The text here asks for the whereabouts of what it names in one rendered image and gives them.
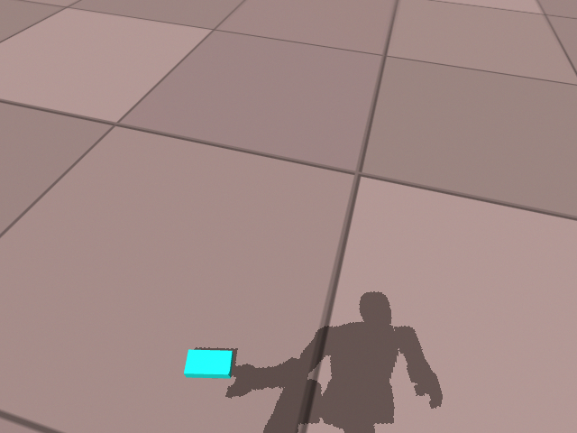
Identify small box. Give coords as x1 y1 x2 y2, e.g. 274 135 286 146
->
184 350 234 379

